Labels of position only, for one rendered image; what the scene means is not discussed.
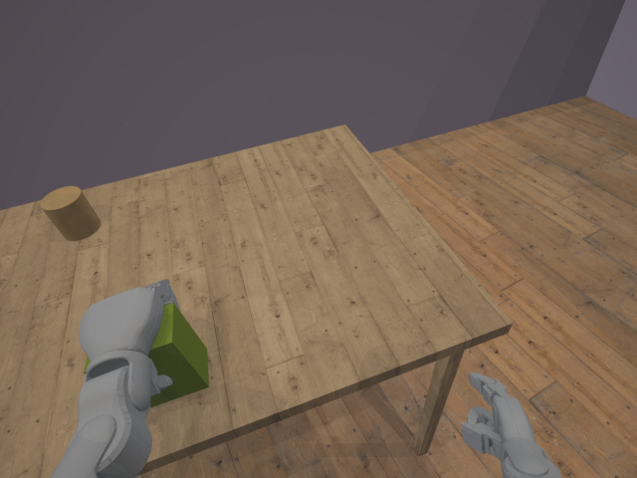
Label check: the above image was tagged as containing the robot right hand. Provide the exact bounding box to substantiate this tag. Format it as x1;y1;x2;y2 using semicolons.
462;372;536;460

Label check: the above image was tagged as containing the robot right forearm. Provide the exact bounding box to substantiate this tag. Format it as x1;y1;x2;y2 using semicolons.
501;438;561;478

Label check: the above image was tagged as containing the table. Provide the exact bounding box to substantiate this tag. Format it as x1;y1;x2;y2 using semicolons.
0;124;513;478

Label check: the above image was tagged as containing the sponge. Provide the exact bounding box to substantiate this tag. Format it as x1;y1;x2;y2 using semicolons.
84;303;209;407

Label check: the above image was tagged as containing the robot left hand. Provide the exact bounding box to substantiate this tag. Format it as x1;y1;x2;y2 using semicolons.
80;279;181;396

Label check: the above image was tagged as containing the robot left forearm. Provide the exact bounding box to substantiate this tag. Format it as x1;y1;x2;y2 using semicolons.
50;351;152;478

